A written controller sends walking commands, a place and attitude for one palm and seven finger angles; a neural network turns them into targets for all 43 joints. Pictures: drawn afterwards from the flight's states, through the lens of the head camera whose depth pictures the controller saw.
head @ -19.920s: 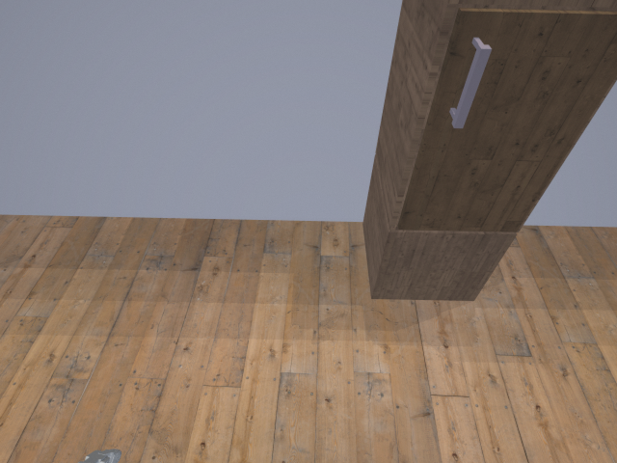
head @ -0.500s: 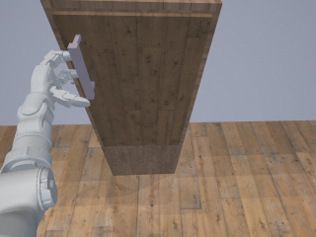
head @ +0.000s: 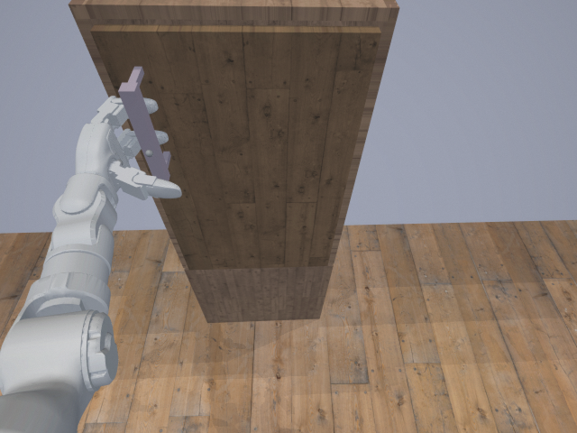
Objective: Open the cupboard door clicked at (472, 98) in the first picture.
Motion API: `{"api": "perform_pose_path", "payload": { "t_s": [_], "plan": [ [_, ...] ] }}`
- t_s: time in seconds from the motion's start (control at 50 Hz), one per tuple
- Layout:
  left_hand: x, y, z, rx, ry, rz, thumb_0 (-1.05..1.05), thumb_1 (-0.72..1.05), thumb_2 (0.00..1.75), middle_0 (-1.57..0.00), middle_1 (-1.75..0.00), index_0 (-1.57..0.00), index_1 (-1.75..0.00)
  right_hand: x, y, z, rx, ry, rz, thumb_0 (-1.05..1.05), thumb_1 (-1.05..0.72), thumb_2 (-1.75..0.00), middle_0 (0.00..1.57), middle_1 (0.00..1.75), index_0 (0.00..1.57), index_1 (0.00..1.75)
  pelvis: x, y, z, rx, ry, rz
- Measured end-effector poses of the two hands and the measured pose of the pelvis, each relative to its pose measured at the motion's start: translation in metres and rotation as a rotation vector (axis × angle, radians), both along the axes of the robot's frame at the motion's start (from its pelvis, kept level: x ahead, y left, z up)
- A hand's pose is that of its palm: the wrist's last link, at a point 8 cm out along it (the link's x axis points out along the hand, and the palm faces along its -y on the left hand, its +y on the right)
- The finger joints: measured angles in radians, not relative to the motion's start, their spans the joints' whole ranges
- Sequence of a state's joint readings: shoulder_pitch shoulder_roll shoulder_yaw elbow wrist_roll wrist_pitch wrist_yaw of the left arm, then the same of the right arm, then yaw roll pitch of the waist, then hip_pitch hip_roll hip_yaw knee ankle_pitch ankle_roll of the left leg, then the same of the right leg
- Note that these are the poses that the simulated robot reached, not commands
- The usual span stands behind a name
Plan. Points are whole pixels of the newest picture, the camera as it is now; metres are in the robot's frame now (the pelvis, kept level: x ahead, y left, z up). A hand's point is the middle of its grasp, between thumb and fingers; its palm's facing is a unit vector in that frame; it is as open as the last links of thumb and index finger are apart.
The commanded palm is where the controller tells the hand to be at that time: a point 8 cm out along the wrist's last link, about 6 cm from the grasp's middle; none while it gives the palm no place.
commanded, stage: slide the fingers in behind the handle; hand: left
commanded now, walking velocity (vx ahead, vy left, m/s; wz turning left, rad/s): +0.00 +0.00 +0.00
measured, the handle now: (150, 130) +0.51 +0.19 +0.14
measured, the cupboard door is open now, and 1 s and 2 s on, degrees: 0 0 16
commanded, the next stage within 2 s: close the thumb around the handle in 0.62 s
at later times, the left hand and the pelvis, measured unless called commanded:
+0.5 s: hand (155, 153) +0.46 +0.17 +0.14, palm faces +0.01 -1.00 +0.00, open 14.0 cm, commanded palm +0.43 +0.22 +0.14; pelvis +0.00 +0.00 +0.00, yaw +0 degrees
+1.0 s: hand (153, 155) +0.45 +0.17 +0.14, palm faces +0.01 -1.00 +0.01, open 11.8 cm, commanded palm +0.42 +0.22 +0.14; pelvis +0.00 +0.00 +0.00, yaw +0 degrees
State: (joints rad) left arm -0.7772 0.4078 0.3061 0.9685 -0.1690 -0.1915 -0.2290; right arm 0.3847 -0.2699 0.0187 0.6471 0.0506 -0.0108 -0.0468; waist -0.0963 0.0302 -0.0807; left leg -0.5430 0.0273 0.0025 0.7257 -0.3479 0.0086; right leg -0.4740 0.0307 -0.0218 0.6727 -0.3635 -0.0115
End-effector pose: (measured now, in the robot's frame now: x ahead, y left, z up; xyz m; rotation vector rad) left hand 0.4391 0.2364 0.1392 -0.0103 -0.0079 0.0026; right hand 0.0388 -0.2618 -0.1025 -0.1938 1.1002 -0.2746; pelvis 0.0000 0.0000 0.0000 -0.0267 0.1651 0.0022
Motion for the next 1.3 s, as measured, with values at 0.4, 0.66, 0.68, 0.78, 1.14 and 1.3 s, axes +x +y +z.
{"api": "perform_pose_path", "payload": {
  "t_s": [0.4,0.66,0.68,0.78,1.14,1.3],
  "plan": [
    [0.000,-0.014,-0.001,-0.005,0.003,0.006,-0.02,-0.50,0.30,-0.30,-1.20,-0.30,-1.20,0.014,0.007,0.000,0.017,-0.045,0.021,0.01,-0.90,-0.90,0.20,0.30,0.20,0.30,-0.001,0.001,0.000,0.003,-0.009,-0.001],
    [-0.001,-0.014,0.000,-0.005,0.001,-0.007,-0.02,-0.50,0.30,-0.30,-1.20,-0.30,-1.20,0.005,0.005,-0.001,0.011,-0.010,0.016,0.01,-0.90,-0.90,0.20,0.30,0.20,0.30,-0.001,0.003,0.000,0.000,-0.008,0.005],
    [0.000,-0.014,-0.001,-0.007,0.004,-0.006,-0.02,-0.50,0.30,-0.30,-1.20,-0.30,-1.20,0.005,0.005,-0.001,0.010,-0.011,0.015,0.01,-0.90,-0.90,0.20,0.30,0.20,0.30,-0.001,0.003,0.000,0.000,-0.007,0.004],
    [0.000,-0.014,0.000,0.003,-0.005,0.005,-0.02,-0.49,0.30,-0.31,-1.20,-0.30,-1.20,0.004,0.006,0.000,0.012,-0.025,0.005,0.01,-0.91,-0.90,0.20,0.30,0.20,0.30,-0.001,0.003,0.000,0.002,-0.007,-0.004],
    [-0.012,-0.010,0.001,-0.001,0.000,0.003,-0.01,0.21,0.60,-0.35,-1.28,-0.35,-1.27,0.015,0.007,0.002,0.013,-0.053,0.029,0.01,-0.90,-0.90,0.20,0.30,0.20,0.30,-0.004,0.003,0.001,-0.001,-0.024,0.007],
    [-0.008,-0.012,0.003,-0.002,-0.014,0.003,0.00,0.63,0.78,-0.38,-1.32,-0.38,-1.32,0.015,0.007,0.002,0.008,-0.062,0.033,0.01,-0.90,-0.90,0.20,0.30,0.20,0.30,-0.007,0.003,-0.001,0.000,-0.017,0.004]
  ]
}}
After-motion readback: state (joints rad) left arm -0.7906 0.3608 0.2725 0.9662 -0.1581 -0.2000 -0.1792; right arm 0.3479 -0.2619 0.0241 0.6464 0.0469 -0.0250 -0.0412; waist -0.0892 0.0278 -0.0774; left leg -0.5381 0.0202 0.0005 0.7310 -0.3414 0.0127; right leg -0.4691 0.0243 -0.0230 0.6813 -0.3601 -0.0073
